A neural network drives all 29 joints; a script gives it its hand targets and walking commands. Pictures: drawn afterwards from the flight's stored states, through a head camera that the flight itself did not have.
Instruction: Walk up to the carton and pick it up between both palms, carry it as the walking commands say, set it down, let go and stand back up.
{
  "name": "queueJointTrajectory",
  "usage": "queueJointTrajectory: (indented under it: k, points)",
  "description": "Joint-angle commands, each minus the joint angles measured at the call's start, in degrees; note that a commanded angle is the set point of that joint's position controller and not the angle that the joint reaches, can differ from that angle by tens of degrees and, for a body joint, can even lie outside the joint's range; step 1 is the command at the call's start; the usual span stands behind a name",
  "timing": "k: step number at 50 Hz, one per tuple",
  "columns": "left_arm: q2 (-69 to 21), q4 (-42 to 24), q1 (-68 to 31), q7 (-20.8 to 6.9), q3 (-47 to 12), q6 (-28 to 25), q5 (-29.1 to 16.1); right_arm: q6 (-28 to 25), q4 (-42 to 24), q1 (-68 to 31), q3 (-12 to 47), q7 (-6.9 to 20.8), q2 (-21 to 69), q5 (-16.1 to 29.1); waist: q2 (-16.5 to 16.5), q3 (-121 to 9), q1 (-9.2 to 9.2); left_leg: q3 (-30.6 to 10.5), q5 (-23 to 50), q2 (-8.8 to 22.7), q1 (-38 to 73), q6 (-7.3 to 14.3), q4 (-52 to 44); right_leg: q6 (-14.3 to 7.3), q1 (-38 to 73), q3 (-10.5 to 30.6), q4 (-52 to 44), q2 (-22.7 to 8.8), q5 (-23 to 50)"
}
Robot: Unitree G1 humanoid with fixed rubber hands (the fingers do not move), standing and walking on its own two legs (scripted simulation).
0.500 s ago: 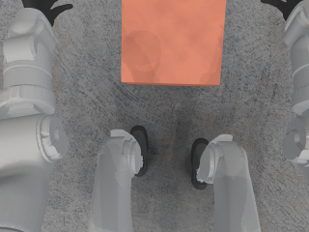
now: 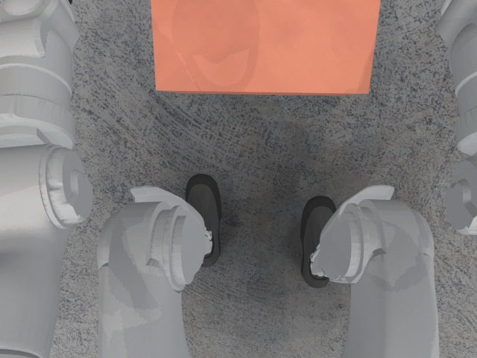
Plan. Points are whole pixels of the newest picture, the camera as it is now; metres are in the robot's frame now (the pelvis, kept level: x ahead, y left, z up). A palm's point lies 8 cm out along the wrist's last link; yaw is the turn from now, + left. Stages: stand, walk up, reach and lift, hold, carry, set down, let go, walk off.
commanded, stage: reach and lift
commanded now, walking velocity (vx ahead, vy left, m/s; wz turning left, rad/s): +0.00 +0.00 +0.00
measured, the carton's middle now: out of the picture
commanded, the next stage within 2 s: none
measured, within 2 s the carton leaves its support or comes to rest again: neither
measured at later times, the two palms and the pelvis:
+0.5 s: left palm out of the picture +0.55 +0.26 -0.21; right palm out of the picture +0.56 -0.19 -0.22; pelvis +0.00 +0.00 -0.04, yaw +0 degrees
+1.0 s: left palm out of the picture +0.55 +0.23 -0.22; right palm out of the picture +0.56 -0.17 -0.22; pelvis -0.01 +0.00 -0.04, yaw +0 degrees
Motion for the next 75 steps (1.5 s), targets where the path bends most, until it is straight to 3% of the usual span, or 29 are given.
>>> queueJointTrajectory:
  k: [1,12,18,23,45,58,67,72,75]
  points:
    - [10.6,-4.0,-15.3,0.5,-0.2,-2.0,-1.0,-1.8,-4.6,-15.4,0.2,-0.2,-8.6,0.7,1.2,-70.8,1.05,0.6,21.5,-2.1,47.4,-0.2,-2.3,1.3,24.2,-1.8,-9.4,0.9,19.1]
    - [12.0,0.3,-20.1,1.0,-3.5,-3.7,-4.3,-3.2,-0.9,-20.1,3.3,-0.4,-10.0,3.2,1.4,-65.6,0.66,0.1,20.5,-1.5,45.9,-0.5,3.5,1.4,24.0,-0.9,-4.1,0.3,18.7]
    - [11.7,2.1,-19.0,1.0,-3.6,-4.1,-5.4,-3.1,-1.6,-19.4,4.2,-0.6,-9.3,2.8,-0.5,-63.1,0.78,0.1,21.1,-1.5,44.0,-0.3,4.4,1.6,24.2,-1.1,-3.3,0.0,19.3]
    - [11.2,4.1,-17.7,1.0,-3.0,-4.1,-4.4,-3.0,-1.2,-18.7,4.8,-0.2,-8.3,3.2,-0.6,-60.8,2.0,0.3,20.0,-1.4,41.7,-0.3,4.2,1.8,24.0,-0.9,-3.2,0.2,18.9]
    - [6.5,5.0,-21.8,2.2,-6.3,-5.0,-4.6,-4.1,1.7,-21.5,4.9,-1.0,-4.1,2.3,0.6,-58.7,1.25,0.5,19.4,-2.2,42.7,-0.8,3.2,1.5,22.9,-0.7,-4.1,1.1,18.0]
    - [0.8,5.6,-22.3,2.7,-6.4,-5.9,-2.9,-5.1,0.7,-25.2,9.8,-0.3,3.3,5.1,-0.7,-59.3,4.5,1.0,20.5,-2.8,43.8,-0.4,2.2,2.0,23.4,-0.5,-4.9,2.2,18.6]
    - [-10.6,3.5,-25.0,-0.5,-10.3,-6.2,-4.8,-5.2,-1.2,-29.0,14.5,2.0,15.4,7.1,-1.5,-57.9,4.56,1.6,19.6,-3.0,40.9,0.0,1.5,1.8,25.3,0.0,-6.0,2.8,19.6]
    - [-29.2,0.8,-30.3,-5.9,-13.8,-4.2,-4.9,-4.2,-2.7,-34.6,17.1,7.2,34.5,6.8,-1.8,-56.7,4.56,1.9,18.5,-3.8,38.7,0.4,1.3,1.3,24.3,-0.1,-5.9,3.6,19.4]
    - [-36.0,-1.3,-31.4,-8.7,-14.4,-2.3,-4.1,-3.2,-3.9,-35.9,16.3,9.9,40.4,5.9,-1.6,-54.9,4.77,2.4,17.3,-4.2,38.2,0.7,1.6,1.0,22.1,-0.6,-5.8,4.1,17.9]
